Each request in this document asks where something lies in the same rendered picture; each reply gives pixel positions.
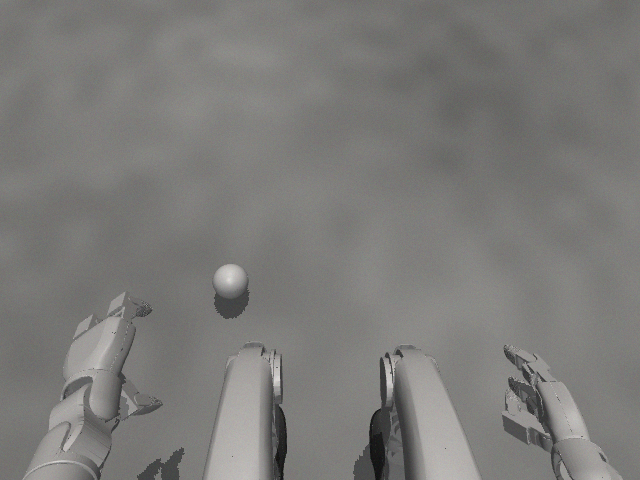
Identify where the left robot hand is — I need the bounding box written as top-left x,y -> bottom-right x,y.
63,291 -> 163,421

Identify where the ball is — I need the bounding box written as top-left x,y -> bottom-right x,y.
213,264 -> 249,299

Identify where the right robot hand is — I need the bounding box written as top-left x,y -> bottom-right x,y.
502,344 -> 591,454

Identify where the right robot arm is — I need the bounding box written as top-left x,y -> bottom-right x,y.
551,438 -> 623,480

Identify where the right robot foot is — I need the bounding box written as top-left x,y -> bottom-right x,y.
369,409 -> 385,480

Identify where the left robot arm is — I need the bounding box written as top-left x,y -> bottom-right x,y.
22,369 -> 122,480

